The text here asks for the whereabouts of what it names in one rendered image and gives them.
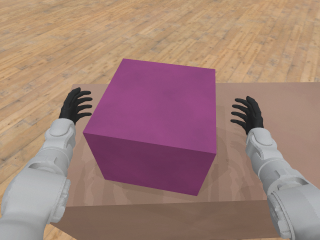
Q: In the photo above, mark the right robot forearm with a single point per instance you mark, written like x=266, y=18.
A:
x=267, y=162

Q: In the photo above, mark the robot right upper arm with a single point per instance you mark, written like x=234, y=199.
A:
x=295, y=212

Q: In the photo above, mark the left robot hand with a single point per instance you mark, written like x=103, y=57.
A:
x=70, y=106

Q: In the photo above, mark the pedestal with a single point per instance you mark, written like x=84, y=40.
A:
x=231, y=203

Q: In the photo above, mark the right robot hand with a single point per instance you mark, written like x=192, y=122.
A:
x=253, y=118

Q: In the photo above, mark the left robot forearm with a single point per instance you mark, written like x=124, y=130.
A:
x=54, y=156

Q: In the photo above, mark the robot left upper arm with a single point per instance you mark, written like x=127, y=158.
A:
x=38, y=198

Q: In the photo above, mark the carton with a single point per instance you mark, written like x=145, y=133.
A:
x=155, y=126

